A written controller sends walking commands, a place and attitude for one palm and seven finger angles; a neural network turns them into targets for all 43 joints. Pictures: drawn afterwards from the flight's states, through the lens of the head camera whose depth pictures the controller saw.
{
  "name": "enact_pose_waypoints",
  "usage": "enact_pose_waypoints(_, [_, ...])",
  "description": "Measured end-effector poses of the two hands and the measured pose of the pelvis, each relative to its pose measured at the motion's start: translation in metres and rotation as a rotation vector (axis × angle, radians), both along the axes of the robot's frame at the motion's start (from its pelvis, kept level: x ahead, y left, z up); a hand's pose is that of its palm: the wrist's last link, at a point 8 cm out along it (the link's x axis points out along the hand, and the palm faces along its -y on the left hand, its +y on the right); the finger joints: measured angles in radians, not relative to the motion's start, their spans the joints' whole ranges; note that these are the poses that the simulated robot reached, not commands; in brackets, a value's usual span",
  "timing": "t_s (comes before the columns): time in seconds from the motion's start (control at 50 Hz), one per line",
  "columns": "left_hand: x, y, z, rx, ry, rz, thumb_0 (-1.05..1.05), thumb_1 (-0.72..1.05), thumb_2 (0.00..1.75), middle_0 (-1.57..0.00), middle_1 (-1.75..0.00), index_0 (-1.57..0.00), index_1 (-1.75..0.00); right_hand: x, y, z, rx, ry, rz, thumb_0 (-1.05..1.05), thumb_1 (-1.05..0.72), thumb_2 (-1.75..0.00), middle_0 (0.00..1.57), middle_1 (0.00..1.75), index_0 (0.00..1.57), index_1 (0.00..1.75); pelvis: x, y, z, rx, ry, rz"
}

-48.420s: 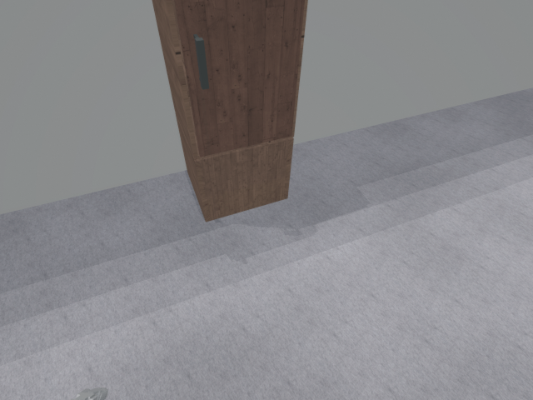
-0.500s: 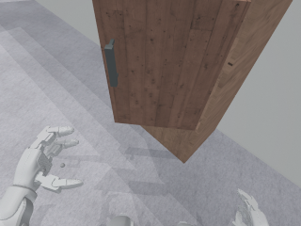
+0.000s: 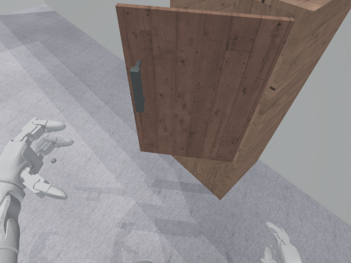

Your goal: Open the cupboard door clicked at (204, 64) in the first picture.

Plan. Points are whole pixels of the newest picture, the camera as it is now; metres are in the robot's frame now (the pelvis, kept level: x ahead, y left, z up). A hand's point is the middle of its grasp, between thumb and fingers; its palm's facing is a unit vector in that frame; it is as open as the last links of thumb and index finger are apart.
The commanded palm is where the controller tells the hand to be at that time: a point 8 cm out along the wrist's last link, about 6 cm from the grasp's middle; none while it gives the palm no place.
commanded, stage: raise the hand with hooked fingers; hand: left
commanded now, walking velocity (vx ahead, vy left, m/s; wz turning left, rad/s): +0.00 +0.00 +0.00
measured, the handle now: (139, 87) +0.57 +0.16 +0.07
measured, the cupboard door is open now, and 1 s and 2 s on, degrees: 39 39 39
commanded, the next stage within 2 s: move the hooked fingers beside the handle in 0.52 s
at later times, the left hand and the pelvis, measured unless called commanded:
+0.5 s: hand (69, 158) +0.29 +0.25 +0.10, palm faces +0.00 -1.00 -0.03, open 14.0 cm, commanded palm +0.27 +0.30 +0.10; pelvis +0.00 -0.02 +0.00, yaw -1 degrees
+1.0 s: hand (85, 139) +0.35 +0.24 +0.09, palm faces -0.05 -1.00 -0.01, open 14.0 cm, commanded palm +0.32 +0.29 +0.09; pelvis +0.00 -0.02 +0.00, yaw -1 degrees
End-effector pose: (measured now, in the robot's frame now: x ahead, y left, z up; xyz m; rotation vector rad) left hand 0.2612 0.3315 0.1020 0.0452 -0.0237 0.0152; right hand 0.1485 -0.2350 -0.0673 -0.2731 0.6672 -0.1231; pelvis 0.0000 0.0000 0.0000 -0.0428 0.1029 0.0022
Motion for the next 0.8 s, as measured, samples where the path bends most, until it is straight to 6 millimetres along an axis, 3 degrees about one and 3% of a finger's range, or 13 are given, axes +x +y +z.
enact_pose_waypoints(0.14, [0.015,-0.008,-0.004,-0.02,0.067,-0.043,-0.01,-0.5,0.3,-0.3,-1.2,-0.3,-1.2,-0.013,-0.021,0.0,-0.015,0.029,-0.049,0.01,-0.9,-0.9,0.2,0.3,0.2,0.3,0.002,-0.004,0.003,0.009,0.006,-0.011])
enact_pose_waypoints(0.3, [0.013,-0.022,-0.01,-0.03,0.037,-0.024,-0.01,-0.5,0.3,-0.3,-1.2,-0.3,-1.2,-0.02,-0.035,0.003,-0.027,0.042,-0.067,0.01,-0.9,-0.9,0.2,0.3,0.2,0.3,0.003,-0.012,0.004,0.015,0.007,-0.02])
enact_pose_waypoints(0.68, [0.01,-0.029,-0.007,-0.025,0.052,-0.022,-0.01,-0.5,0.3,-0.3,-1.2,-0.3,-1.2,-0.008,-0.033,-0.001,0.01,0.014,-0.05,0.01,-0.9,-0.9,0.2,0.3,0.2,0.3,0.001,-0.021,0.005,0.021,0.003,-0.016])
enact_pose_waypoints(0.8, [0.022,-0.03,-0.008,-0.036,0.03,-0.017,-0.01,-0.5,0.3,-0.31,-1.2,-0.3,-1.2,-0.012,-0.035,-0.004,-0.012,0.038,-0.049,0.01,-0.9,-0.9,0.2,0.3,0.2,0.3,-0.003,-0.021,0.003,0.018,0.004,-0.008])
